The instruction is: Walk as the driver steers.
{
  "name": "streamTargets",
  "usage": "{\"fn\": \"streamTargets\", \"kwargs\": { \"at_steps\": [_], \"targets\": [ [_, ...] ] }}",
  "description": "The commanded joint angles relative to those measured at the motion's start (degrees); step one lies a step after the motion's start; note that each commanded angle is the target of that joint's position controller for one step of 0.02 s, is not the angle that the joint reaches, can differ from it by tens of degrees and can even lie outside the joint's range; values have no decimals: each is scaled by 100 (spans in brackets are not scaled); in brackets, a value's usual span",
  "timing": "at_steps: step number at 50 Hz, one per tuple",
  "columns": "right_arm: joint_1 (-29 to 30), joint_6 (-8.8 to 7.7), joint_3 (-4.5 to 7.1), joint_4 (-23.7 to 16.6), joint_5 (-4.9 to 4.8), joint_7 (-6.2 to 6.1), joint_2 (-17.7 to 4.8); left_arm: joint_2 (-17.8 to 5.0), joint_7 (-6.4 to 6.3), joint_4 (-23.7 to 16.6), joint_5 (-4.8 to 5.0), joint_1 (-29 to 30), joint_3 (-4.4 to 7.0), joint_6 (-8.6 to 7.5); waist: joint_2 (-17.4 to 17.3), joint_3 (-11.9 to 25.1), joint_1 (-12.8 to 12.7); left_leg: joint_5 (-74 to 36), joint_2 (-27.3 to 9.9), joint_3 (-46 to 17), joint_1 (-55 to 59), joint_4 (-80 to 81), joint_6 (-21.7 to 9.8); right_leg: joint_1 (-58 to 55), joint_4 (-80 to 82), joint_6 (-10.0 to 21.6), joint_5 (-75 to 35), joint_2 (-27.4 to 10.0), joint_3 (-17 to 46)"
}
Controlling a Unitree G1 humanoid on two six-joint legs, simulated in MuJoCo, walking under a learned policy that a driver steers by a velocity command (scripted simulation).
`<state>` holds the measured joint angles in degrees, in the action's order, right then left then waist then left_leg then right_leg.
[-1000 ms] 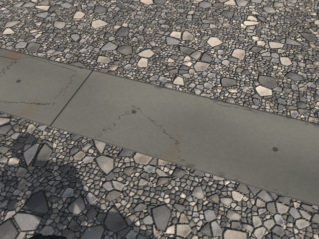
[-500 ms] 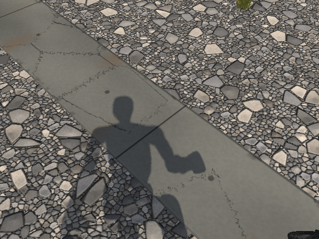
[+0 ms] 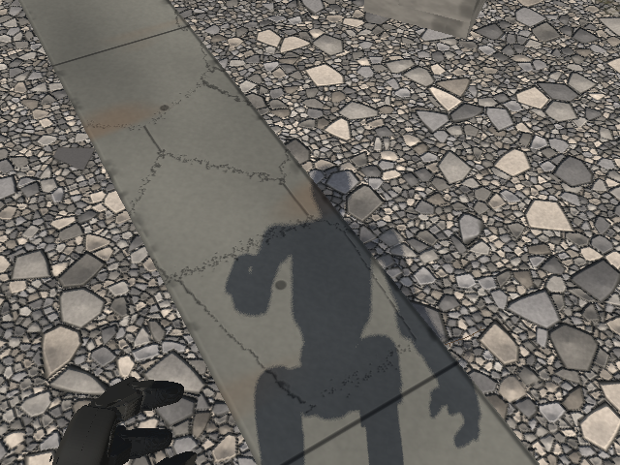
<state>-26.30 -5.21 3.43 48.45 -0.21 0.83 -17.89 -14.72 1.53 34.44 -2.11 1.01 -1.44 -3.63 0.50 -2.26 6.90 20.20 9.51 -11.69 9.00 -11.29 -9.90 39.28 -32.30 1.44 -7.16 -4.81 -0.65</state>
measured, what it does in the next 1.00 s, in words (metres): walks ahead, turning right: right foot, then left foot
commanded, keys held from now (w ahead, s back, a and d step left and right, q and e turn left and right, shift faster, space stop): w+e+shift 1.00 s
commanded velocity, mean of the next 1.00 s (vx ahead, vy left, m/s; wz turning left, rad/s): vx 1.00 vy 0.00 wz -0.74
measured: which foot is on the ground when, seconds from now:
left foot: down 0.00-0.06, up 0.08-0.48, down 0.50-0.94, up 0.96-1.00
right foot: up 0.00-0.06, down 0.08-0.50, up 0.52-0.92, down 0.94-1.00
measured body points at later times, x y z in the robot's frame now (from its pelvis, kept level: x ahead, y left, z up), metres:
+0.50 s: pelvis +0.48 -0.06 -0.01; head +0.51 -0.07 +0.44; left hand +0.47 +0.23 -0.13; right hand +0.72 -0.32 -0.04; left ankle +0.66 +0.03 -0.73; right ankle +0.25 -0.12 -0.72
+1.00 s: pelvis +0.88 -0.27 -0.04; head +0.90 -0.29 +0.41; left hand +1.21 -0.23 -0.12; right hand +0.69 -0.47 -0.16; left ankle +0.79 +0.00 -0.59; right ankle +0.93 -0.34 -0.73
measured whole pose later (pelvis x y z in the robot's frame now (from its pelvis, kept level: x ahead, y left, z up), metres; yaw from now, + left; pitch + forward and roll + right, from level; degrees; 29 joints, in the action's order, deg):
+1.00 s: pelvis +0.88 -0.27 -0.04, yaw -47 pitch +0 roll +0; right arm -22.9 -3.7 1.2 46.8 2.1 -0.1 -15.1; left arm -18.8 2.3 37.8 -1.5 -5.7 2.5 0.2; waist 1.1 -3.3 2.5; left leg 21.9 -4.4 4.0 -6.8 -76.4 2.7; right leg 30.9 -45.3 11.8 15.4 8.3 -6.2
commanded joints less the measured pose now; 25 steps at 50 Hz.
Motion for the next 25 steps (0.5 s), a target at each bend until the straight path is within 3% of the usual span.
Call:
{"fn": "streamTargets", "kwargs": {
  "at_steps": [1, 2, 3, 4, 5, 6, 7, 8, 9, 10, 12, 14, 16, 19, 21, 22, 23, 24, 25],
  "targets": [
    [-152, -94, 219, -87, 130, -113, -1072, -771, -46, -212, 47, -36, 276, -89, -564, 265, -354, -6762, -1513, 26, -112, -672, 104, -1486, 299, 402, 576, 668, -540],
    [-23, -42, 245, -78, 253, -159, -1186, -979, -87, 28, 105, -840, 383, -87, -730, 663, -784, -7561, -1624, 144, 131, -1539, 165, -2037, 221, 524, 1106, 831, -493],
    [317, 41, 256, -123, 355, -194, -1209, -1143, -153, 426, 153, -2103, 491, -59, -721, 1150, -1477, -7734, -1580, 432, -102, -2915, 213, -3073, 332, 656, 1407, 871, -537],
    [643, 65, 199, -230, 402, -217, -1011, -1384, -231, 750, 126, -3364, 613, -10, -463, 1641, -2093, -6470, -1369, 653, -1300, -4911, 251, -4585, -99, 894, 2249, 335, 58],
    [17, 6, -1, -532, 124, -89, -203, -1948, -198, 863, -39, -3442, 784, -2, 1662, 2014, -1368, -1305, -266, 963, -4046, -7496, 754, -6289, 356, 1993, 3632, -1114, 3499],
    [299, -131, -85, -586, 235, -73, -385, -1428, -58, 848, 94, -2953, 735, 57, 1277, 1791, -1298, 209, -225, 632, -5087, -7592, 635, -6149, 1612, 2056, 4041, -1199, 5301],
    [870, -176, -110, -733, 218, -76, -495, -1228, -18, 746, 111, -2385, 713, 27, 587, 957, -1135, -326, -724, 368, -5405, -7332, 622, -5401, 1723, 1989, 3943, -1138, 4485],
    [1284, -210, -148, -822, 297, -55, -581, -983, 11, 831, 137, -2371, 686, 23, -160, 643, -1113, -494, -924, 442, -5179, -6858, 641, -4675, 1773, 1834, 3421, -938, 3921],
    [1535, -191, -177, -962, 370, -29, -505, -805, -15, 961, 129, -2472, 627, 11, -359, 272, -962, -475, -1059, 485, -5011, -6444, 689, -3979, 1874, 1681, 3028, -673, 3468],
    [1577, -117, -229, -1111, 461, 5, -408, -689, -53, 1103, 129, -2517, 569, -13, -237, 55, -724, -378, -1149, 505, -4852, -6072, 792, -3436, 1974, 1611, 2812, -436, 3204],
    [1602, 32, -315, -1219, 527, 47, -276, -808, -63, 1195, 184, -2587, 589, -95, -43, -131, -545, -180, -1304, 648, -4785, -5475, 940, -2871, 2200, 1598, 2649, -150, 2841],
    [2217, 54, -403, -1552, 453, 99, -282, -992, -68, 1133, 174, -2547, 654, -138, 74, -436, -585, -569, -1402, 901, -4620, -4446, 1120, -2117, 2571, 1667, 2260, -56, 2611],
    [2884, 32, -496, -1772, 318, 171, -158, -1027, -52, 1077, 198, -2495, 709, -156, 131, -541, -766, -1619, -1299, 1118, -3869, -3215, 1222, -1547, 2767, 1418, 1856, 270, 2212],
    [3168, 24, -502, -1853, 218, 158, -132, -1193, 0, 1138, 318, -2772, 791, -184, 210, -254, -1034, -2729, -1080, 1214, -3051, -2454, 1161, -1893, 2599, 1139, 383, 224, 2180],
    [3240, 0, -461, -1897, 227, 94, -238, -1231, -45, 1191, 309, -2938, 818, -144, 250, -91, -1114, -2485, -990, 1150, -3018, -2011, 1096, -2671, 2101, 991, -332, 154, 2251],
    [3078, -18, -409, -1853, 237, 53, -343, -1265, -83, 1207, 290, -2960, 826, -122, 230, 85, -1038, -2163, -885, 1149, -2742, -1807, 1047, -2965, 1670, 879, -953, 148, 2240],
    [2624, -39, -313, -1720, 236, -14, -524, -1389, -100, 1222, 259, -2974, 850, -111, 205, 475, -835, -1627, -723, 1188, -2148, -1741, 969, -3165, 907, 763, -1795, 184, 2176],
    [1771, -74, -211, -1504, 235, -93, -698, -1537, -82, 1192, 244, -2801, 881, -117, 134, 991, -353, -1375, -810, 1146, -1095, -1718, 878, -2940, -240, 641, -1956, 384, 2015],
    [627, -104, -53, -1320, 304, -219, -1038, -1358, -57, 1081, 240, -2595, 841, -176, -6, 1629, 189, -391, -1566, 488, 315, -1851, 704, -2090, -1757, 575, -954, 602, 1851]
  ]
}}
